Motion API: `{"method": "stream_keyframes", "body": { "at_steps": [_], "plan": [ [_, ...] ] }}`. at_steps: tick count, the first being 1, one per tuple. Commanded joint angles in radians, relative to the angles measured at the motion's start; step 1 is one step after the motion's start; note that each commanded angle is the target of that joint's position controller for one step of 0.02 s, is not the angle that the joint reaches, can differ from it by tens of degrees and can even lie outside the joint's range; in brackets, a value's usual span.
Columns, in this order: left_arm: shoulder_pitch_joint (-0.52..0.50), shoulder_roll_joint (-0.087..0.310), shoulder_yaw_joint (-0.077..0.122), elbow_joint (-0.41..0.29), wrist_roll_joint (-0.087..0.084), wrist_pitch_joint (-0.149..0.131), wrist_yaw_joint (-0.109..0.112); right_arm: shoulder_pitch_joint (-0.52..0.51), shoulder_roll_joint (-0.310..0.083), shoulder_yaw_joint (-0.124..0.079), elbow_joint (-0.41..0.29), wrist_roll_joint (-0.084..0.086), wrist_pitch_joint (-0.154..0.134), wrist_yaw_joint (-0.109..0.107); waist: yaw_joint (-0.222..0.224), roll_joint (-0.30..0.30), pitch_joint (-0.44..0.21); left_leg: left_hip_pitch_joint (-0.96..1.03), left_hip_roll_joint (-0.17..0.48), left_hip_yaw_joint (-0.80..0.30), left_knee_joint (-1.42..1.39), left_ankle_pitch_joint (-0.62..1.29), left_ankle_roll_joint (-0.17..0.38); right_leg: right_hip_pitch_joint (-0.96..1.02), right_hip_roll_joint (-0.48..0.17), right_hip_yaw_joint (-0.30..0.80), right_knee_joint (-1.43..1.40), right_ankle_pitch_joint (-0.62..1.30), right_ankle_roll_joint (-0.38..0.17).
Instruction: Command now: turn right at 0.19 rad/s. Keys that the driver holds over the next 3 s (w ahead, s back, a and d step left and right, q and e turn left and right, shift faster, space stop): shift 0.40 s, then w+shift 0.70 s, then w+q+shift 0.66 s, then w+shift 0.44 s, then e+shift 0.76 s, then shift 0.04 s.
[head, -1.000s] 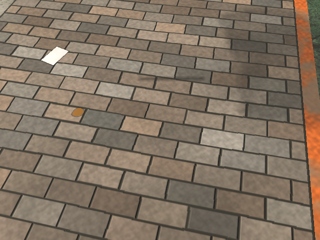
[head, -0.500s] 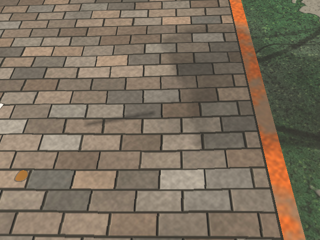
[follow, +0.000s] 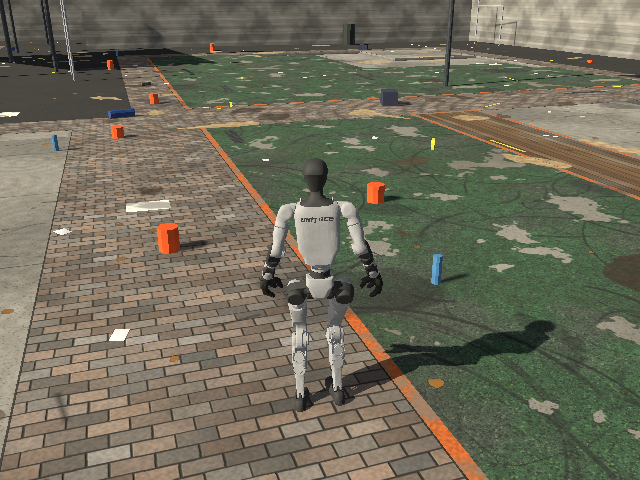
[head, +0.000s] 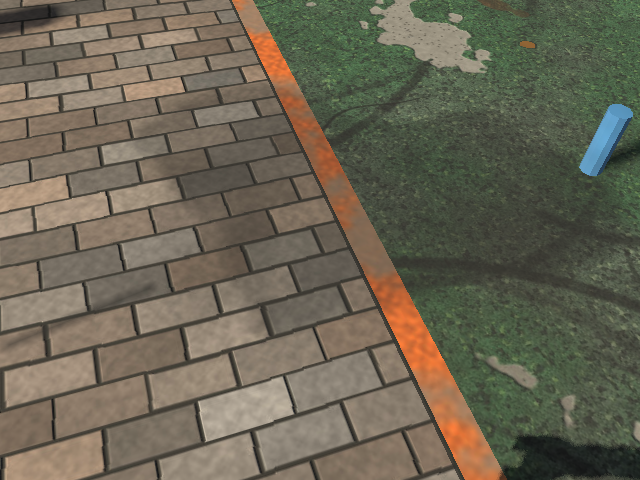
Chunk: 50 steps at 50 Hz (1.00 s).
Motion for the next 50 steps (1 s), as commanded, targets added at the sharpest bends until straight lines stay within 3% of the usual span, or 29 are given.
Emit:
{"method": "stream_keyframes", "body": {
  "at_steps": [1, 4, 9, 11, 13, 14, 15, 16, 17, 20, 21, 22, 23, 24, 25, 26, 27, 29, 31, 32, 33, 34, 35, 36, 37, 38, 40, 46, 50],
  "plan": [
    [0.040, 0.124, 0.034, -0.035, 0.003, -0.018, 0.003, -0.072, -0.117, -0.023, -0.073, 0.006, -0.025, 0.009, 0.049, 0.141, 0.001, -0.059, 0.322, -0.328, -0.256, 0.159, 0.189, 0.018, -0.058, -0.041, 0.271, -0.113, 0.029],
    [0.065, 0.094, 0.021, 0.006, -0.002, -0.009, -0.007, -0.070, -0.105, -0.019, -0.064, 0.008, -0.027, 0.004, 0.039, 0.192, -0.024, 0.068, 0.218, -0.180, -0.186, 0.389, 0.143, -0.006, -0.056, -0.073, 0.293, -0.083, 0.055],
    [-0.007, 0.044, -0.012, 0.031, -0.023, -0.001, 0.007, 0.023, -0.112, -0.022, -0.010, 0.008, -0.020, 0.009, -0.022, 0.221, -0.061, 0.208, 0.206, -0.166, -0.114, 0.531, 0.135, 0.082, -0.115, -0.181, -0.018, -0.107, 0.067],
    [0.015, 0.044, -0.018, 0.060, -0.030, -0.005, 0.017, 0.026, -0.117, -0.026, 0.009, 0.010, -0.013, 0.010, -0.008, 0.218, -0.060, 0.210, 0.199, -0.171, -0.084, 0.565, 0.119, 0.154, -0.119, -0.200, -0.193, 0.001, 0.051],
    [0.041, 0.063, -0.020, 0.092, -0.017, -0.021, 0.029, 0.021, -0.107, -0.025, 0.019, 0.015, -0.017, 0.009, 0.008, 0.166, -0.073, 0.132, 0.191, -0.178, -0.074, 0.497, 0.064, 0.313, -0.175, -0.133, -0.362, 0.233, 0.027],
    [0.038, 0.103, -0.017, 0.096, -0.001, -0.031, 0.035, 0.027, -0.089, -0.020, 0.013, 0.016, -0.026, 0.014, -0.008, 0.100, -0.103, 0.066, 0.172, -0.162, -0.070, 0.387, 0.035, 0.400, -0.254, -0.057, -0.321, 0.344, 0.011],
    [-0.008, 0.131, -0.012, 0.112, -0.007, -0.034, 0.034, 0.042, -0.070, -0.017, 0.016, 0.024, -0.031, 0.020, -0.050, -0.022, -0.067, 0.054, 0.108, -0.105, -0.131, 0.243, 0.021, 0.348, -0.282, -0.044, -0.242, 0.461, -0.022],
    [-0.031, 0.074, -0.024, 0.116, -0.015, -0.038, 0.026, 0.010, -0.073, -0.014, 0.041, 0.018, -0.029, 0.016, -0.018, -0.014, -0.065, 0.102, 0.089, -0.087, -0.154, 0.158, 0.012, 0.302, -0.274, -0.052, -0.243, 0.383, -0.028],
    [-0.017, 0.067, -0.028, 0.124, -0.011, -0.042, 0.022, -0.019, -0.096, -0.021, 0.051, 0.015, -0.025, 0.013, 0.008, 0.007, -0.028, 0.102, 0.092, -0.088, -0.131, 0.162, 0.015, 0.266, -0.257, -0.059, -0.263, 0.327, -0.020],
    [0.014, 0.077, -0.032, 0.185, -0.010, -0.047, 0.035, -0.019, -0.085, -0.022, 0.079, 0.015, -0.018, 0.017, 0.001, -0.019, -0.005, 0.119, 0.105, -0.092, -0.129, 0.196, 0.021, 0.244, -0.250, -0.061, -0.284, 0.304, -0.013],
    [0.045, 0.088, -0.027, 0.204, -0.007, -0.045, 0.034, 0.005, -0.088, -0.025, 0.098, 0.013, -0.016, 0.019, 0.003, -0.015, -0.048, 0.123, 0.073, -0.070, -0.109, -0.023, 0.032, 0.258, -0.227, -0.070, -0.281, 0.077, -0.032],
    [0.062, 0.105, -0.019, 0.208, 0.000, -0.040, 0.030, 0.001, -0.106, -0.034, 0.102, 0.005, -0.010, 0.026, 0.012, -0.013, -0.015, 0.062, 0.040, -0.062, -0.078, -0.305, 0.046, 0.219, -0.219, -0.044, -0.285, -0.222, -0.067],
    [0.078, 0.124, -0.013, 0.206, 0.007, -0.037, 0.022, -0.033, -0.112, -0.037, 0.090, -0.002, -0.005, 0.035, 0.033, -0.022, 0.063, -0.064, 0.034, -0.080, -0.044, -0.473, 0.058, 0.180, -0.249, 0.033, -0.324, -0.458, -0.109],
    [0.102, 0.144, -0.007, 0.205, -0.001, -0.042, 0.017, -0.096, -0.090, -0.031, 0.060, 0.005, -0.009, 0.044, 0.063, -0.068, 0.135, -0.181, 0.023, -0.054, 0.022, -0.459, 0.052, 0.180, -0.312, 0.142, -0.399, -0.567, -0.157],
    [0.108, 0.164, 0.003, 0.211, -0.008, -0.052, 0.014, -0.163, -0.043, -0.018, 0.027, 0.011, -0.021, 0.049, 0.077, -0.147, 0.187, -0.256, 0.008, 0.047, 0.125, -0.239, 0.027, 0.212, -0.410, 0.262, -0.495, -0.556, -0.201],
    [0.096, 0.165, 0.011, 0.211, -0.003, -0.062, 0.012, -0.182, -0.056, -0.023, 0.019, 0.005, -0.032, 0.050, 0.080, -0.149, 0.190, -0.286, 0.040, 0.060, 0.202, -0.139, 0.022, 0.217, -0.476, 0.325, -0.541, -0.489, -0.228],
    [0.082, 0.161, 0.014, 0.202, 0.004, -0.074, 0.007, -0.174, -0.088, -0.034, 0.018, 0.005, -0.043, 0.053, 0.071, -0.111, 0.151, -0.299, 0.064, 0.033, 0.250, -0.147, 0.021, 0.243, -0.489, 0.327, -0.553, -0.400, -0.232],
    [0.014, 0.155, 0.017, 0.183, -0.004, -0.094, -0.001, -0.118, -0.089, -0.038, 0.027, 0.008, -0.060, 0.070, 0.021, -0.081, 0.086, -0.213, 0.079, 0.036, 0.202, -0.142, 0.027, 0.242, -0.442, 0.204, -0.534, -0.267, -0.202],
    [-0.050, 0.161, 0.023, 0.173, -0.017, -0.103, -0.006, -0.017, -0.065, -0.037, 0.057, 0.016, -0.068, 0.075, -0.045, -0.103, 0.073, 0.056, 0.049, 0.103, 0.043, -0.104, 0.039, 0.070, -0.366, 0.064, -0.488, -0.240, -0.165],
    [-0.076, 0.153, 0.025, 0.168, -0.015, -0.102, -0.006, 0.088, -0.069, -0.044, 0.101, 0.016, -0.070, 0.070, -0.097, -0.049, 0.074, 0.229, 0.007, 0.155, -0.023, -0.055, 0.029, -0.045, -0.323, 0.013, -0.410, -0.254, -0.154],
    [-0.098, 0.128, 0.019, 0.159, -0.003, -0.107, -0.005, 0.224, -0.095, -0.056, 0.151, 0.013, -0.075, 0.057, -0.154, 0.044, 0.056, 0.422, -0.002, 0.140, -0.043, -0.092, 0.027, -0.192, -0.275, -0.030, -0.260, -0.233, -0.139],
    [-0.144, 0.052, -0.003, 0.129, 0.006, -0.119, -0.007, 0.387, -0.168, -0.074, 0.185, -0.005, -0.089, 0.041, -0.231, 0.267, 0.004, 0.562, 0.196, -0.157, -0.186, -0.340, 0.062, -0.336, -0.167, -0.160, 0.128, -0.140, -0.103],
    [-0.160, -0.004, -0.021, 0.068, -0.008, -0.134, -0.012, 0.386, -0.231, -0.080, 0.174, -0.016, -0.094, 0.043, -0.182, 0.368, -0.013, 0.537, 0.418, -0.668, -0.380, -0.666, 0.159, -0.523, -0.084, -0.163, 0.373, -0.159, -0.095],
    [-0.159, 0.041, -0.016, 0.068, 0.001, -0.134, -0.015, 0.262, -0.195, -0.074, 0.149, -0.017, -0.088, 0.041, -0.103, 0.198, 0.052, 0.416, 0.462, -0.708, -0.389, -0.712, 0.200, -0.567, -0.181, -0.086, 0.494, -0.055, -0.107],
    [-0.160, 0.073, -0.009, 0.077, 0.007, -0.134, -0.028, 0.167, -0.156, -0.065, 0.115, -0.006, -0.093, 0.046, -0.056, 0.092, 0.070, 0.348, 0.417, -0.587, -0.357, -0.609, 0.181, -0.550, -0.237, -0.100, 0.509, 0.047, -0.098],
    [-0.118, 0.080, -0.007, 0.095, 0.016, -0.135, -0.041, 0.129, -0.140, -0.059, 0.103, -0.002, -0.101, 0.050, -0.023, 0.065, 0.036, 0.306, 0.360, -0.477, -0.365, -0.520, 0.158, -0.480, -0.268, -0.125, 0.478, 0.099, -0.076],
    [-0.101, 0.074, -0.008, 0.110, 0.035, -0.120, -0.061, 0.134, -0.113, -0.047, 0.113, 0.004, -0.116, 0.046, -0.009, 0.108, 0.033, 0.235, 0.281, -0.337, -0.421, -0.396, 0.136, -0.408, -0.287, -0.177, 0.453, 0.168, -0.033],
    [-0.314, 0.041, -0.029, 0.021, 0.022, -0.099, -0.071, 0.272, -0.090, -0.043, 0.181, 0.016, -0.136, 0.050, -0.051, 0.096, 0.134, 0.230, 0.224, -0.135, -0.502, -0.081, 0.154, -0.465, -0.280, -0.270, 0.240, 0.326, 0.010],
    [-0.414, 0.028, -0.043, -0.032, 0.012, -0.100, -0.076, 0.301, -0.094, -0.042, 0.211, 0.018, -0.145, 0.041, -0.064, 0.107, 0.165, 0.270, 0.251, -0.048, -0.567, 0.159, 0.150, -0.347, -0.264, -0.319, 0.046, 0.392, -0.030]
  ]
}}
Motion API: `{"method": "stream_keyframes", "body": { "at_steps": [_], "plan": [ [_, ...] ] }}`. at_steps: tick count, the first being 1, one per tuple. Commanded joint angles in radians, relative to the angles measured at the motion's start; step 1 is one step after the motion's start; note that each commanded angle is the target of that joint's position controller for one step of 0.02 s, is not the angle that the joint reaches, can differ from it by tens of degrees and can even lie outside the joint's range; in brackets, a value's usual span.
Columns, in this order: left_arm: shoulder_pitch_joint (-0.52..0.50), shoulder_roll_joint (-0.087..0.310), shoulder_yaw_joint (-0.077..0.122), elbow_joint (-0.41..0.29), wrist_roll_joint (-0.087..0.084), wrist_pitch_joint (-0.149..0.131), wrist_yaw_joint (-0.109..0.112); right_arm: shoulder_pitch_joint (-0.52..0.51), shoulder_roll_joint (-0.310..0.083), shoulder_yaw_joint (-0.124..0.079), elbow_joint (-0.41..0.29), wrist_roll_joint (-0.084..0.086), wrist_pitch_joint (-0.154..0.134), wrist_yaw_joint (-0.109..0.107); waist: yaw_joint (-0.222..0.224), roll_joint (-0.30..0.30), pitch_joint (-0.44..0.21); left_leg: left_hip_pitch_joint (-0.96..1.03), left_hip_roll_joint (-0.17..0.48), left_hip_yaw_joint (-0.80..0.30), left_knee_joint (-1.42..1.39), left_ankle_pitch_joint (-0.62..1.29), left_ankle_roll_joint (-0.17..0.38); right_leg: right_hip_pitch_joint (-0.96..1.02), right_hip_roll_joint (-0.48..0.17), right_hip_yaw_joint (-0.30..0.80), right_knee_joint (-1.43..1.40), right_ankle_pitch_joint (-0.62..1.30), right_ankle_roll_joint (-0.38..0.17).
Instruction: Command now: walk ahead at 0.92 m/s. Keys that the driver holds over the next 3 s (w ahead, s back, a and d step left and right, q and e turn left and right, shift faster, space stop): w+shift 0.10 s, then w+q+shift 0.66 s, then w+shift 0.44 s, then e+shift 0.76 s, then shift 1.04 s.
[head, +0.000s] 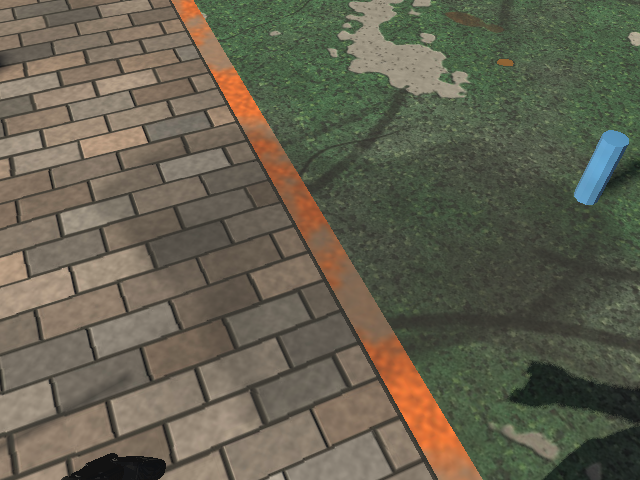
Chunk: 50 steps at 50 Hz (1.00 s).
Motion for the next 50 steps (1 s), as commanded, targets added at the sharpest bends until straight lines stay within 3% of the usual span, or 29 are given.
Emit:
{"method": "stream_keyframes", "body": {
  "at_steps": [1, 4, 6, 7, 8, 9, 10, 11, 14, 16, 19, 20, 21, 23, 26, 27, 29, 30, 31, 32, 33, 34, 35, 37, 41, 44, 47, 49, 50],
  "plan": [
    [-0.202, 0.047, -0.001, -0.122, -0.005, -0.016, -0.001, -0.002, -0.163, -0.031, -0.024, 0.004, -0.018, -0.009, 0.018, 0.094, 0.194, -0.117, 0.259, -0.076, -0.121, 0.312, 0.139, 0.021, 0.024, -0.051, -0.119, 0.022, -0.036],
    [-0.116, 0.068, 0.008, -0.118, -0.003, -0.019, 0.023, -0.008, -0.204, -0.035, 0.002, -0.005, -0.010, -0.015, 0.080, 0.147, 0.094, -0.027, 0.276, 0.001, 0.102, 1.015, 0.109, 0.232, 0.125, -0.110, -0.161, -0.124, -0.098],
    [0.250, 0.137, 0.042, -0.017, -0.006, -0.029, 0.051, -0.032, -0.241, -0.044, 0.011, -0.017, 0.011, -0.028, 0.251, 0.172, -0.100, -0.112, 0.272, 0.018, 0.546, 1.206, 0.083, 0.640, 0.178, -0.084, -0.189, -0.224, -0.136],
    [0.453, 0.210, 0.069, 0.034, 0.013, -0.037, 0.068, -0.050, -0.201, -0.034, -0.013, -0.018, 0.013, -0.027, 0.326, 0.104, -0.215, -0.367, 0.221, 0.017, 0.884, 0.879, 0.078, 0.949, 0.017, 0.105, -0.197, -0.404, -0.151],
    [0.490, 0.297, 0.091, 0.038, 0.048, -0.046, 0.074, 0.035, -0.011, 0.005, -0.066, 0.018, 0.004, -0.002, 0.211, -0.201, -0.358, -0.770, 0.046, -0.025, 1.264, -0.096, 0.058, 1.225, -0.317, 0.655, -0.343, -0.890, -0.210],
    [0.453, 0.251, 0.087, 0.035, 0.019, -0.045, 0.060, -0.039, -0.132, -0.023, -0.072, 0.032, -0.007, -0.004, 0.231, -0.138, -0.374, -0.843, 0.023, -0.145, 1.376, -0.132, 0.097, 1.130, -0.336, 0.924, -0.558, -1.052, -0.190],
    [0.344, 0.191, 0.076, 0.042, 0.021, -0.051, 0.061, -0.157, -0.162, -0.037, -0.105, 0.034, -0.002, -0.008, 0.183, -0.081, -0.155, -0.913, 0.088, -0.116, 1.385, -0.010, 0.101, 0.962, -0.294, 0.705, -0.548, -0.892, -0.150],
    [0.293, 0.128, 0.063, 0.043, 0.016, -0.063, 0.058, -0.179, -0.141, -0.028, -0.104, 0.026, -0.001, -0.002, 0.154, 0.009, -0.067, -0.873, 0.135, -0.106, 1.323, 0.066, 0.100, 0.802, -0.266, 0.537, -0.560, -0.676, -0.135],
    [0.288, 0.044, 0.038, 0.090, 0.001, -0.084, 0.061, -0.153, -0.068, -0.020, -0.097, -0.010, 0.048, 0.026, 0.063, -0.031, 0.033, -0.771, 0.190, -0.101, 1.256, 0.085, 0.073, 0.561, -0.188, 0.246, -0.627, -0.455, -0.071],
    [0.307, 0.035, 0.036, 0.114, -0.021, -0.099, 0.058, -0.230, -0.050, -0.019, -0.132, -0.010, 0.076, 0.038, 0.049, -0.024, 0.099, -0.857, 0.206, -0.081, 1.244, 0.131, 0.061, 0.542, -0.155, 0.103, -0.661, -0.334, -0.032],
    [0.334, 0.027, 0.032, 0.127, -0.014, -0.114, 0.052, -0.375, -0.040, -0.008, -0.196, 0.001, 0.086, 0.049, 0.060, -0.030, 0.163, -0.895, 0.183, -0.003, 1.104, 0.289, 0.058, 0.500, -0.081, -0.100, -0.698, -0.098, 0.015],
    [0.345, 0.015, 0.029, 0.132, -0.012, -0.114, 0.054, -0.398, -0.054, -0.011, -0.191, 0.010, 0.088, 0.049, 0.071, -0.006, 0.159, -0.898, 0.146, 0.031, 1.068, 0.330, 0.066, 0.536, -0.024, -0.167, -0.695, 0.001, 0.036],
    [0.376, 0.046, 0.029, 0.134, -0.013, -0.121, 0.057, -0.440, -0.040, -0.001, -0.230, 0.007, 0.086, 0.055, 0.066, -0.042, 0.172, -0.895, 0.161, 0.056, 0.988, 0.361, 0.074, 0.541, -0.074, -0.176, -0.693, 0.136, 0.028],
    [0.419, 0.051, 0.024, 0.153, -0.021, -0.118, 0.073, -0.523, -0.054, 0.005, -0.260, -0.002, 0.079, 0.060, 0.074, 0.001, 0.205, -0.885, 0.128, 0.131, 0.832, 0.379, 0.089, 0.624, -0.067, -0.237, -0.689, 0.378, 0.045],
    [0.441, 0.128, 0.032, 0.138, -0.019, -0.101, 0.113, -0.497, -0.093, 0.002, -0.253, 0.001, 0.074, 0.067, 0.036, -0.036, 0.115, -0.720, 0.010, 0.235, 0.686, 0.384, 0.127, 0.790, -0.093, -0.275, -0.540, 0.977, 0.071],
    [0.422, 0.168, 0.043, 0.124, -0.017, -0.088, 0.128, -0.428, -0.118, -0.005, -0.238, 0.004, 0.078, 0.064, -0.013, -0.073, 0.062, -0.632, -0.019, 0.237, 0.673, 0.342, 0.139, 0.823, -0.119, -0.271, -0.437, 1.122, 0.071],
    [0.317, 0.221, 0.065, 0.079, -0.002, -0.052, 0.137, -0.083, -0.207, -0.047, -0.144, 0.005, 0.089, 0.044, -0.189, -0.107, -0.096, -0.292, -0.057, 0.184, 0.681, 0.204, 0.190, 0.764, -0.159, -0.229, -0.021, 1.218, 0.045],
    [0.255, 0.226, 0.074, 0.058, 0.001, -0.036, 0.125, 0.102, -0.255, -0.079, -0.088, 0.010, 0.088, 0.023, -0.271, -0.052, -0.147, -0.085, -0.037, 0.088, 0.588, 0.129, 0.241, 0.628, -0.127, -0.209, 0.348, 0.937, 0.022],
    [0.186, 0.128, 0.056, 0.032, -0.001, -0.042, 0.092, 0.017, -0.267, -0.100, -0.085, 0.036, 0.096, 0.003, -0.204, 0.174, -0.032, -0.033, 0.012, -0.047, 0.520, 0.089, 0.264, 0.346, 0.089, -0.178, 0.735, -0.131, 0.014],
    [0.281, 0.028, 0.025, -0.089, -0.010, -0.070, 0.085, -0.103, -0.374, -0.110, -0.124, -0.010, 0.105, 0.009, -0.001, 0.299, -0.102, 0.163, 0.196, -0.539, 0.485, 0.212, 0.455, -0.056, 0.162, -0.022, 1.001, -0.508, 0.071],
    [0.248, 0.048, 0.009, -0.129, -0.009, -0.100, 0.083, -0.111, -0.358, -0.115, -0.159, -0.017, 0.103, 0.002, -0.034, 0.152, -0.205, 0.213, 0.304, -0.827, 0.250, -0.121, 0.514, -0.172, 0.127, 0.148, 0.971, -0.473, 0.055],
    [0.210, 0.090, 0.011, -0.121, -0.005, -0.117, 0.078, -0.125, -0.266, -0.097, -0.150, -0.021, 0.096, -0.009, -0.002, -0.024, -0.058, 0.050, 0.303, -0.822, 0.144, -0.237, 0.443, -0.177, 0.067, 0.165, 0.836, -0.405, 0.041],
    [0.187, 0.094, 0.012, -0.124, 0.002, -0.116, 0.075, -0.157, -0.224, -0.084, -0.138, -0.019, 0.085, -0.013, 0.057, -0.092, 0.027, -0.115, 0.267, -0.737, 0.131, -0.187, 0.387, -0.113, 0.027, 0.161, 0.714, -0.367, 0.045],
    [0.198, 0.081, 0.001, -0.117, 0.040, -0.070, 0.074, -0.202, -0.213, -0.071, -0.152, -0.006, 0.050, -0.024, 0.124, -0.111, 0.082, -0.342, 0.174, -0.571, 0.130, -0.030, 0.343, 0.012, -0.016, 0.154, 0.589, -0.365, 0.080],
    [0.044, 0.044, -0.025, -0.187, 0.029, -0.036, 0.051, -0.182, -0.217, -0.067, -0.156, 0.006, 0.005, -0.015, 0.095, -0.056, 0.138, -0.560, 0.051, -0.352, 0.074, 0.182, 0.287, 0.149, -0.056, 0.057, 0.188, -0.159, 0.111],
    [-0.063, 0.007, -0.041, -0.217, 0.001, -0.045, 0.040, -0.090, -0.201, -0.067, -0.129, 0.026, -0.007, 0.002, 0.001, 0.011, 0.110, -0.476, 0.036, -0.279, 0.060, 0.412, 0.210, 0.263, -0.007, 0.000, -0.092, 0.152, 0.061],
    [-0.109, 0.047, -0.027, -0.235, -0.006, -0.050, 0.046, -0.052, -0.220, -0.069, -0.111, 0.016, -0.007, 0.001, -0.036, 0.056, 0.085, -0.238, 0.089, -0.267, 0.101, 0.638, 0.176, 0.245, 0.036, -0.015, -0.222, 0.170, 0.009],
    [-0.031, 0.102, -0.003, -0.222, -0.001, -0.056, 0.057, -0.063, -0.263, -0.074, -0.107, 0.004, -0.007, -0.012, 0.014, 0.102, 0.010, -0.107, 0.124, -0.260, 0.248, 0.952, 0.138, 0.333, 0.098, -0.020, -0.258, 0.051, -0.024],
    [0.097, 0.145, 0.019, -0.188, -0.007, -0.059, 0.066, -0.080, -0.295, -0.080, -0.107, -0.008, -0.004, -0.017, 0.085, 0.126, -0.067, -0.072, 0.138, -0.260, 0.393, 1.072, 0.120, 0.444, 0.123, -0.006, -0.244, -0.038, -0.039]
  ]
}}
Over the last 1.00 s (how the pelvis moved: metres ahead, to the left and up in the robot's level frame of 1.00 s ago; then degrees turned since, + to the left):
0.20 0.03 0.00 0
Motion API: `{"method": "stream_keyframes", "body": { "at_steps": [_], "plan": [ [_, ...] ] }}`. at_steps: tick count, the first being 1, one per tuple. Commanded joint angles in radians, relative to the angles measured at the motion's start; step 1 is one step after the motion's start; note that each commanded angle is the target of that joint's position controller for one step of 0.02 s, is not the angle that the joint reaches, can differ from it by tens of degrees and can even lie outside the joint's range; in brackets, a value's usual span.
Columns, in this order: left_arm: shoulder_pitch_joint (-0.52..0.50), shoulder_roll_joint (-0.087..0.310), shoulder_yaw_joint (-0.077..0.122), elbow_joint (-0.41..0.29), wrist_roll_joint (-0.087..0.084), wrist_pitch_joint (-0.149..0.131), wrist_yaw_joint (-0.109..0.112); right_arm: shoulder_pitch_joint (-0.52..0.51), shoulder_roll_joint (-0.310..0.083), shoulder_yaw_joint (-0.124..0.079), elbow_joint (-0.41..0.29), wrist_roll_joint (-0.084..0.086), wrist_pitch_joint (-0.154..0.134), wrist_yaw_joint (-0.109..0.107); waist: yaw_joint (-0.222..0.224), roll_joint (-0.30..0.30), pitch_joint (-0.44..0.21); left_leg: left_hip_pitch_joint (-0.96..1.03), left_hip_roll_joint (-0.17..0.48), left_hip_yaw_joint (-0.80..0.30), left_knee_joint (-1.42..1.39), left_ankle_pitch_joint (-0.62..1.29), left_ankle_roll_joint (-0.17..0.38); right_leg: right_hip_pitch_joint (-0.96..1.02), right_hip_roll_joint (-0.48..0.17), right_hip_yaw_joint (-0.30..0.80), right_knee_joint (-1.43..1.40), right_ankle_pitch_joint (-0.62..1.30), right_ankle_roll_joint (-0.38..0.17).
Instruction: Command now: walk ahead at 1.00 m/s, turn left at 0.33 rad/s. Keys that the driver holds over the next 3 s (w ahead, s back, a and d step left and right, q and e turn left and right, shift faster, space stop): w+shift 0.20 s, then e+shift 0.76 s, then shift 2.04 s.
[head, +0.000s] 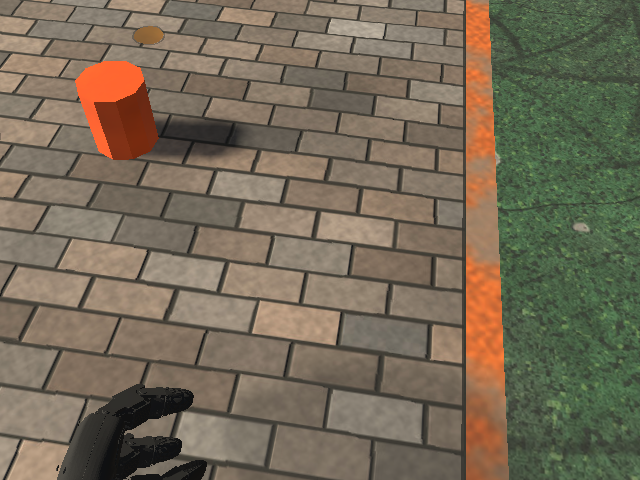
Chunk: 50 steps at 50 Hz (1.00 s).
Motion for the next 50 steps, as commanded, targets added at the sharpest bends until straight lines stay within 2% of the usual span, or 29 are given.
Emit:
{"method": "stream_keyframes", "body": {
  "at_steps": [1, 2, 3, 4, 5, 6, 7, 10, 12, 14, 16, 20, 21, 22, 23, 24, 25, 26, 28, 29, 32, 35, 42, 43, 44, 45, 46, 48, 50],
  "plan": [
    [0.313, 0.198, 0.086, 0.029, -0.015, -0.016, 0.029, -0.040, -0.230, -0.049, -0.031, -0.027, 0.000, -0.017, 0.249, 0.118, -0.202, -0.135, 0.207, -0.021, 0.442, 1.180, 0.006, 0.521, 0.091, -0.046, -0.006, -0.152, -0.050],
    [0.536, 0.247, 0.108, 0.085, -0.004, -0.010, 0.049, -0.098, -0.181, -0.037, -0.051, -0.039, -0.001, -0.017, 0.360, 0.096, -0.292, -0.330, 0.170, 0.005, 0.740, 0.990, -0.001, 0.776, -0.008, 0.043, 0.067, -0.312, -0.067],
    [0.579, 0.343, 0.133, 0.101, 0.046, -0.014, 0.047, 0.033, -0.002, 0.004, -0.094, 0.007, -0.006, -0.009, 0.250, -0.238, -0.413, -0.690, 0.013, 0.078, 1.169, 0.163, -0.050, 1.041, -0.308, 0.574, -0.028, -0.615, -0.184],
    [0.522, 0.291, 0.131, 0.106, 0.022, -0.008, 0.022, 0.040, -0.043, 0.016, -0.094, 0.013, -0.015, -0.009, 0.230, -0.285, -0.427, -0.863, -0.005, 0.041, 1.261, -0.012, -0.036, 1.042, -0.339, 0.943, -0.240, -0.759, -0.231],
    [0.402, 0.204, 0.120, 0.094, 0.016, -0.010, 0.014, -0.080, -0.081, 0.011, -0.103, 0.004, -0.007, -0.014, 0.211, -0.127, -0.214, -0.936, 0.085, 0.052, 1.241, 0.094, -0.033, 0.881, -0.296, 0.752, -0.260, -0.755, -0.217],
    [0.373, 0.145, 0.108, 0.105, 0.012, -0.014, 0.008, -0.162, -0.088, 0.017, -0.121, -0.011, -0.004, -0.004, 0.207, 0.007, -0.135, -0.914, 0.117, 0.067, 1.184, 0.142, -0.035, 0.743, -0.253, 0.600, -0.259, -0.626, -0.204],
    [0.385, 0.108, 0.097, 0.133, 0.017, -0.018, 0.008, -0.222, -0.074, 0.019, -0.140, -0.022, 0.002, 0.007, 0.192, 0.049, -0.074, -0.888, 0.138, 0.067, 1.130, 0.141, -0.034, 0.638, -0.198, 0.479, -0.273, -0.514, -0.170],
    [0.446, 0.077, 0.081, 0.208, -0.005, -0.039, 0.013, -0.229, -0.014, 0.043, -0.179, -0.041, 0.031, 0.034, 0.125, -0.042, -0.012, -0.891, 0.172, 0.060, 1.038, 0.115, -0.052, 0.512, -0.148, 0.347, -0.345, -0.436, -0.152],
    [0.463, 0.095, 0.078, 0.229, -0.028, -0.052, 0.010, -0.326, -0.019, 0.055, -0.232, -0.061, 0.030, 0.037, 0.106, -0.028, 0.079, -0.933, 0.206, 0.150, 0.895, 0.141, -0.092, 0.442, -0.132, 0.271, -0.382, -0.021, -0.176],
    [0.460, 0.098, 0.077, 0.239, -0.034, -0.055, 0.006, -0.408, 0.011, 0.078, -0.265, -0.056, 0.010, 0.041, 0.108, -0.010, 0.091, -0.807, 0.179, 0.222, 0.626, 0.282, -0.124, 0.368, -0.044, 0.127, -0.362, 0.385, -0.149],
    [0.494, 0.144, 0.092, 0.255, -0.047, -0.056, 0.005, -0.440, 0.037, 0.095, -0.263, -0.040, -0.003, 0.051, 0.138, -0.056, 0.031, -0.561, 0.101, 0.268, 0.411, 0.494, -0.131, 0.316, 0.003, 0.082, -0.352, 0.467, -0.115],
    [0.501, 0.206, 0.115, 0.249, -0.058, -0.034, 0.015, -0.304, -0.075, 0.059, -0.211, -0.046, 0.003, 0.000, 0.078, -0.075, -0.079, -0.330, 0.050, 0.216, 0.270, 0.553, -0.100, 0.453, 0.008, 0.150, -0.081, 0.533, -0.038],
    [0.476, 0.208, 0.117, 0.233, -0.067, -0.025, 0.020, -0.199, -0.103, 0.047, -0.181, -0.055, -0.005, -0.013, 0.023, -0.073, -0.125, -0.217, 0.104, 0.178, 0.217, 0.644, -0.089, 0.429, 0.038, 0.153, 0.107, 0.447, -0.011],
    [0.479, 0.163, 0.112, 0.198, -0.075, -0.019, 0.027, -0.101, -0.158, 0.033, -0.166, -0.072, -0.015, -0.025, 0.002, -0.017, -0.221, -0.043, 0.275, 0.077, 0.277, 0.991, -0.073, 0.321, 0.092, 0.142, 0.350, 0.109, 0.008],
    [0.629, 0.033, 0.092, 0.178, -0.103, -0.001, 0.047, -0.047, -0.196, 0.024, -0.193, -0.093, -0.012, -0.017, 0.063, 0.210, -0.433, 0.192, 0.667, -0.178, 0.429, 1.615, 0.043, 0.142, 0.200, 0.051, 0.790, -0.754, 0.029],
    [0.677, 0.112, 0.109, 0.183, -0.086, 0.024, 0.065, -0.042, -0.135, 0.029, -0.210, -0.033, 0.005, -0.002, 0.071, 0.149, -0.572, 0.218, 0.679, -0.215, 0.453, 1.704, 0.071, 0.108, 0.155, 0.107, 0.903, -0.771, 0.015],
    [0.628, 0.133, 0.116, 0.172, -0.071, 0.040, 0.067, -0.150, -0.101, 0.028, -0.236, -0.012, 0.013, -0.008, 0.089, 0.158, -0.520, 0.121, 0.633, -0.160, 0.366, 1.398, 0.089, 0.052, 0.119, 0.094, 0.905, -0.658, 0.028],
    [0.560, 0.137, 0.119, 0.167, -0.041, 0.057, 0.059, -0.225, -0.036, 0.040, -0.244, -0.008, 0.020, -0.017, 0.104, 0.122, -0.382, -0.026, 0.548, -0.082, 0.292, 1.128, 0.063, 0.015, 0.077, 0.059, 0.843, -0.577, 0.043],
    [0.499, 0.113, 0.124, 0.153, -0.012, 0.092, 0.028, -0.256, -0.009, 0.048, -0.225, -0.011, 0.028, -0.042, 0.140, 0.149, -0.185, -0.266, 0.471, 0.046, 0.176, 0.972, 0.047, 0.044, 0.047, 0.044, 0.794, -0.529, 0.074],
    [0.492, 0.089, 0.124, 0.141, -0.011, 0.107, 0.020, -0.247, -0.018, 0.045, -0.216, -0.012, 0.026, -0.046, 0.157, 0.146, -0.154, -0.327, 0.471, 0.089, 0.153, 0.966, 0.047, 0.071, 0.042, 0.041, 0.772, -0.514, 0.078],
    [0.440, 0.059, 0.121, 0.094, -0.010, 0.140, 0.016, -0.283, -0.039, 0.029, -0.220, -0.017, 0.025, -0.046, 0.192, 0.142, -0.152, -0.412, 0.493, 0.171, 0.100, 0.833, 0.070, 0.076, 0.020, 0.021, 0.718, -0.446, 0.076],
    [0.358, 0.058, 0.113, 0.039, -0.013, 0.154, -0.007, -0.323, -0.043, 0.023, -0.225, -0.023, 0.031, -0.042, 0.207, 0.162, -0.128, -0.481, 0.464, 0.298, 0.089, 0.637, 0.021, 0.142, -0.014, -0.003, 0.509, -0.277, 0.052],
    [0.213, 0.114, 0.124, -0.043, -0.021, 0.152, -0.028, -0.254, -0.129, -0.026, -0.228, -0.009, 0.080, -0.011, 0.150, 0.148, -0.085, -0.450, 0.514, 0.403, 0.254, 0.294, -0.086, 0.321, 0.041, -0.115, 0.138, -0.340, -0.001],
    [0.255, 0.129, 0.131, -0.029, -0.012, 0.139, -0.023, -0.207, -0.129, -0.031, -0.215, -0.011, 0.096, -0.008, 0.158, 0.075, -0.099, -0.460, 0.480, 0.429, 0.373, 0.193, -0.122, 0.390, 0.052, -0.084, 0.056, -0.319, -0.017],
    [0.325, 0.214, 0.152, -0.011, -0.002, 0.120, -0.003, -0.146, -0.110, -0.032, -0.214, -0.016, 0.114, 0.001, 0.172, -0.173, -0.082, -0.573, 0.385, 0.489, 0.646, -0.038, -0.184, 0.463, -0.072, 0.156, -0.116, -0.135, -0.060],
    [0.326, 0.372, 0.186, -0.044, -0.006, 0.115, 0.004, -0.174, -0.053, -0.009, -0.303, -0.013, 0.130, -0.002, 0.157, -0.369, -0.064, -0.876, 0.192, 0.403, 0.864, -0.359, -0.259, 0.527, -0.303, 0.603, -0.182, 0.168, -0.229],
    [0.399, 0.357, 0.201, -0.041, -0.025, 0.115, 0.008, -0.239, -0.085, -0.010, -0.311, -0.032, 0.144, -0.014, 0.229, -0.212, -0.149, -0.893, 0.193, 0.227, 0.988, -0.327, -0.253, 0.561, -0.301, 0.595, -0.194, 0.142, -0.299],
    [0.288, 0.272, 0.172, -0.041, -0.018, 0.126, 0.024, -0.264, -0.071, -0.007, -0.303, -0.010, 0.131, -0.025, 0.163, -0.146, -0.075, -0.875, 0.217, 0.167, 0.934, -0.120, -0.230, 0.469, -0.175, 0.416, -0.184, -0.030, -0.239],
    [0.179, 0.187, 0.144, -0.072, -0.025, 0.131, 0.030, -0.229, -0.089, -0.014, -0.271, -0.030, 0.126, -0.031, 0.126, -0.143, -0.102, -0.785, 0.200, 0.185, 0.898, -0.014, -0.215, 0.420, -0.102, 0.310, -0.168, 0.050, -0.196]
  ]
}}
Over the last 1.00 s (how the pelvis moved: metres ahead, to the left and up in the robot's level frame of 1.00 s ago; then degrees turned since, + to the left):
0.90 0.09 -0.02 35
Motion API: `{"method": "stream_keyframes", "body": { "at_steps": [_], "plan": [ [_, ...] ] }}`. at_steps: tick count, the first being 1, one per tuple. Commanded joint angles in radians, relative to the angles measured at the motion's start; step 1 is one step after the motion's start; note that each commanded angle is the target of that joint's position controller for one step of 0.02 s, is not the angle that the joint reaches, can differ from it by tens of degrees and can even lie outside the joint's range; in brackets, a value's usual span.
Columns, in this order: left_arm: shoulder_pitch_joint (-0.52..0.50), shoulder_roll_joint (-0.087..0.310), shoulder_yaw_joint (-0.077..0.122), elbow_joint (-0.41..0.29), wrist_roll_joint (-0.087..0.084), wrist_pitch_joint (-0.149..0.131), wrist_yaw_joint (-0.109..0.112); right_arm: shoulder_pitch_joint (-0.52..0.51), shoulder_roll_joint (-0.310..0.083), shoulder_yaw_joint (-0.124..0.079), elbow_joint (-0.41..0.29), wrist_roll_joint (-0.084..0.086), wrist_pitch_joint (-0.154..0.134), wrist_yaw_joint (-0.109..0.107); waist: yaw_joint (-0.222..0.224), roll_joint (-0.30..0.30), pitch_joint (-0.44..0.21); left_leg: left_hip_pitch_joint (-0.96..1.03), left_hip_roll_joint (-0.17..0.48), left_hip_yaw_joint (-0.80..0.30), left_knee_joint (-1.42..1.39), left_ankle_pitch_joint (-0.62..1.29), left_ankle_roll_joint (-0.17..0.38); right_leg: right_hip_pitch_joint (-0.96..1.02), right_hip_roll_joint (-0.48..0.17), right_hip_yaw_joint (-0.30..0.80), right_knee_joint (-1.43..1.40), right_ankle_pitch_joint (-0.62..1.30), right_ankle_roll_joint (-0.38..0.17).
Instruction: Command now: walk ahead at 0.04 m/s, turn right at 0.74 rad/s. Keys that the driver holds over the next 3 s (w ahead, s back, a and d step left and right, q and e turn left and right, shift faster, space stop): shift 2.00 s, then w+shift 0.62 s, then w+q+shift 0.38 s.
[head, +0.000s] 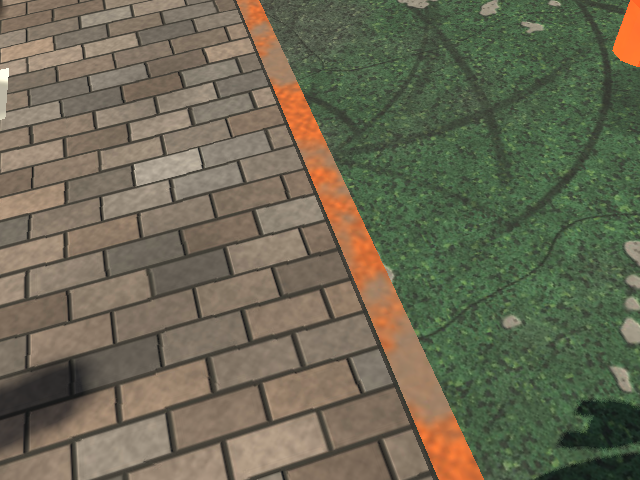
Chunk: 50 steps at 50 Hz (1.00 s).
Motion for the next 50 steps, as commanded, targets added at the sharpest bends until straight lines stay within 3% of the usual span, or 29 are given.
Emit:
{"method": "stream_keyframes", "body": {
  "at_steps": [1, 4, 10, 12, 13, 14, 15, 16, 17, 18, 20, 24, 26, 27, 28, 29, 30, 31, 35, 42, 50],
  "plan": [
    [-0.038, 0.127, 0.035, -0.075, -0.004, -0.009, 0.012, 0.049, -0.094, -0.025, -0.048, -0.010, -0.008, -0.009, -0.010, -0.166, -0.150, -0.076, -0.025, -0.054, 0.028, 0.082, 0.014, 0.187, -0.220, 0.283, -0.249, 0.408, -0.171],
    [0.014, 0.139, 0.036, -0.049, 0.003, -0.019, 0.002, 0.045, -0.053, -0.009, -0.045, 0.008, 0.001, -0.004, 0.010, -0.122, -0.176, -0.030, -0.044, -0.053, -0.088, 0.070, 0.029, 0.209, -0.227, 0.294, -0.246, 0.406, -0.176],
    [-0.002, 0.133, 0.025, -0.028, 0.014, -0.012, -0.010, 0.044, -0.045, -0.001, -0.051, 0.016, 0.004, -0.005, 0.030, -0.181, -0.142, 0.139, -0.090, -0.033, -0.342, 0.077, 0.073, 0.133, -0.220, 0.352, -0.247, 0.217, -0.153],
    [-0.024, 0.130, 0.020, -0.020, 0.005, -0.010, -0.009, 0.093, -0.031, 0.003, -0.039, 0.017, -0.004, -0.009, -0.002, -0.164, -0.128, 0.242, -0.104, -0.016, -0.510, 0.151, 0.092, 0.095, -0.204, 0.369, -0.219, 0.205, -0.122],
    [-0.032, 0.115, 0.013, -0.017, -0.005, -0.011, -0.004, 0.118, -0.024, 0.006, -0.033, 0.009, -0.013, -0.014, -0.023, -0.137, -0.118, 0.325, -0.096, -0.027, -0.654, 0.232, 0.108, 0.045, -0.178, 0.365, -0.192, 0.152, -0.082],
    [-0.013, 0.063, -0.003, -0.021, -0.007, -0.017, 0.000, 0.107, -0.071, 0.003, -0.046, -0.010, -0.024, -0.020, -0.005, -0.011, -0.106, 0.346, 0.046, -0.193, -0.797, 0.186, 0.137, -0.001, -0.106, 0.316, -0.105, 0.029, -0.021],
    [0.012, 0.023, -0.014, -0.031, -0.011, -0.022, 0.001, 0.039, -0.169, -0.015, -0.072, -0.014, -0.030, -0.018, 0.034, 0.170, -0.075, 0.304, 0.244, -0.437, -0.884, 0.271, 0.213, -0.076, 0.077, 0.144, 0.003, -0.169, 0.025],
    [-0.012, 0.081, 0.002, -0.017, 0.010, -0.018, 0.004, 0.037, -0.145, -0.016, -0.064, -0.012, -0.033, -0.012, -0.002, 0.175, -0.069, 0.171, 0.301, -0.461, -0.880, 0.340, 0.298, 0.023, 0.060, 0.114, 0.164, -0.299, 0.041],
    [-0.004, 0.092, 0.009, -0.004, 0.005, -0.016, 0.000, 0.007, -0.095, 0.001, -0.064, -0.005, -0.038, -0.008, 0.020, 0.115, -0.052, 0.153, 0.251, -0.401, -0.872, 0.380, 0.310, 0.048, 0.054, 0.133, 0.242, -0.272, 0.044],
    [0.014, 0.085, 0.010, 0.017, 0.000, -0.014, -0.003, -0.029, -0.076, 0.006, -0.061, 0.001, -0.040, -0.009, 0.038, 0.088, -0.039, 0.158, 0.195, -0.321, -0.848, 0.426, 0.288, 0.054, 0.051, 0.128, 0.283, -0.232, 0.051],
    [0.046, 0.065, 0.004, 0.040, 0.001, -0.014, -0.007, -0.049, -0.069, 0.007, -0.055, 0.005, -0.041, -0.015, 0.045, 0.114, -0.063, 0.262, 0.121, -0.215, -0.789, 0.580, 0.252, 0.036, 0.043, 0.105, 0.254, -0.209, 0.070],
    [0.005, 0.015, -0.024, 0.052, -0.012, -0.012, 0.001, 0.038, -0.073, 0.002, -0.011, 0.010, -0.033, -0.008, -0.020, 0.128, -0.118, 0.424, 0.106, -0.192, -0.698, 0.730, 0.253, 0.091, 0.014, 0.027, -0.013, -0.224, 0.086],
    [0.037, 0.009, -0.031, 0.078, -0.015, -0.016, 0.010, 0.035, -0.085, -0.006, 0.005, 0.015, -0.022, -0.006, 0.001, 0.122, -0.123, 0.408, 0.086, -0.184, -0.660, 0.729, 0.222, 0.199, 0.011, -0.001, -0.240, -0.038, 0.073],
    [0.034, 0.027, -0.031, 0.085, -0.006, -0.023, 0.015, 0.046, -0.079, -0.006, 0.010, 0.014, -0.022, -0.006, -0.003, 0.102, -0.123, 0.358, 0.083, -0.193, -0.660, 0.681, 0.187, 0.272, -0.019, 0.046, -0.306, 0.066, 0.060],
    [0.031, 0.065, -0.028, 0.084, 0.007, -0.034, 0.019, 0.054, -0.063, -0.003, 0.005, 0.013, -0.027, -0.001, -0.018, 0.043, -0.137, 0.300, 0.068, -0.188, -0.654, 0.591, 0.150, 0.336, -0.094, 0.130, -0.300, 0.131, 0.044],
    [-0.011, 0.115, -0.017, 0.089, 0.006, -0.039, 0.021, 0.071, -0.034, 0.004, -0.004, 0.021, -0.032, 0.006, -0.066, -0.106, -0.106, 0.279, -0.011, -0.120, -0.679, 0.437, 0.121, 0.275, -0.156, 0.196, -0.246, 0.230, 0.009],
    [-0.028, 0.062, -0.028, 0.092, -0.001, -0.046, 0.016, 0.038, -0.033, 0.007, 0.017, 0.016, -0.029, 0.005, -0.037, -0.119, -0.091, 0.341, -0.033, -0.100, -0.701, 0.337, 0.104, 0.193, -0.166, 0.202, -0.254, 0.167, -0.003],
    [-0.030, 0.040, -0.038, 0.097, 0.000, -0.052, 0.016, 0.009, -0.041, 0.004, 0.024, 0.011, -0.027, 0.005, -0.025, -0.120, -0.061, 0.357, -0.031, -0.102, -0.700, 0.334, 0.101, 0.155, -0.153, 0.196, -0.269, 0.103, 0.006],
    [0.013, 0.055, -0.039, 0.150, -0.002, -0.062, 0.032, 0.008, -0.046, 0.000, 0.060, 0.009, -0.033, 0.006, -0.016, -0.116, -0.046, 0.362, -0.009, -0.118, -0.708, 0.401, 0.116, 0.160, -0.125, 0.176, -0.285, 0.071, 0.019],
    [0.031, 0.048, -0.043, 0.220, -0.002, -0.066, 0.037, 0.019, -0.037, 0.002, 0.151, 0.012, -0.035, 0.002, -0.012, -0.061, -0.020, 0.344, -0.007, -0.127, -0.746, 0.352, 0.107, 0.162, -0.122, 0.171, -0.305, 0.016, 0.010],
    [0.054, 0.035, -0.048, 0.314, -0.004, -0.071, 0.043, 0.041, -0.033, 0.005, 0.257, 0.013, -0.036, -0.006, -0.013, -0.042, -0.019, 0.349, 0.002, -0.136, -0.767, 0.341, 0.109, 0.177, -0.118, 0.160, -0.318, 0.028, 0.006]
  ]
}}
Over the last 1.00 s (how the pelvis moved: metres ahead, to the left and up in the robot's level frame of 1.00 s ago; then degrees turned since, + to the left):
0.52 -0.08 0.00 -33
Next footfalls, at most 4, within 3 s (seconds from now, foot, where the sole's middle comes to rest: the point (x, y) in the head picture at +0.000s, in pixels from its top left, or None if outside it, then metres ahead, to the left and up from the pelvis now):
0.28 left None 0.08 0.12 -0.76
0.56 right None -0.01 -0.08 -0.76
2.74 right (423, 429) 0.55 -0.13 -0.76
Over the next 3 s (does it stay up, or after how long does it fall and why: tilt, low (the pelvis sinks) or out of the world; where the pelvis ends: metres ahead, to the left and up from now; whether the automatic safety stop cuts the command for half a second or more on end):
stays up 0.59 -0.05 0.01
